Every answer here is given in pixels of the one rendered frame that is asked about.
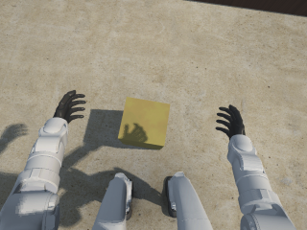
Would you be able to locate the left robot upper arm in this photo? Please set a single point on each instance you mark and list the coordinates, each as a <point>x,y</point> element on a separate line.
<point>31,211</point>

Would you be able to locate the robot left hand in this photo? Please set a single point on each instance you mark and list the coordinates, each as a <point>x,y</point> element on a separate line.
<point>64,109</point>

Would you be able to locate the robot right hand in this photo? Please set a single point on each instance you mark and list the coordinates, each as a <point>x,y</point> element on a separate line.
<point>235,125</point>

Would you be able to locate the carton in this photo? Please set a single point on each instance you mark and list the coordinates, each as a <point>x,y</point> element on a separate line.
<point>144,123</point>

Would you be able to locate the robot left forearm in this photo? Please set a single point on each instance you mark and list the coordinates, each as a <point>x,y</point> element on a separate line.
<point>41,173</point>

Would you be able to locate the robot right forearm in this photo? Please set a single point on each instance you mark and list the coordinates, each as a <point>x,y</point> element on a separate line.
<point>254,188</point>

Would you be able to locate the robot left foot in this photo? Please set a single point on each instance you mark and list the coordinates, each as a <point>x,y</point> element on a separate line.
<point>129,212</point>

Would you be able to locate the right robot upper arm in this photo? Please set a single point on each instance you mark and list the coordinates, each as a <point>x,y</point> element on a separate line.
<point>256,221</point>

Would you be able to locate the robot right thigh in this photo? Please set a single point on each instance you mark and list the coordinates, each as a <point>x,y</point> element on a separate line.
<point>190,212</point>

